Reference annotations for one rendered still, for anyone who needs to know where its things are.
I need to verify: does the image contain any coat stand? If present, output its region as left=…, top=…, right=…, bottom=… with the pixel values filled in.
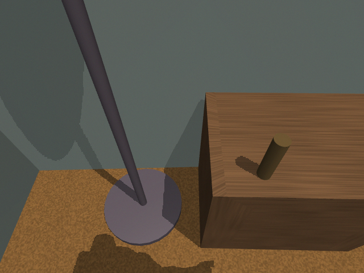
left=61, top=0, right=182, bottom=246

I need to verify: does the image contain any can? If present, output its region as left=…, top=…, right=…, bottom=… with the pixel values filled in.
left=257, top=133, right=292, bottom=180

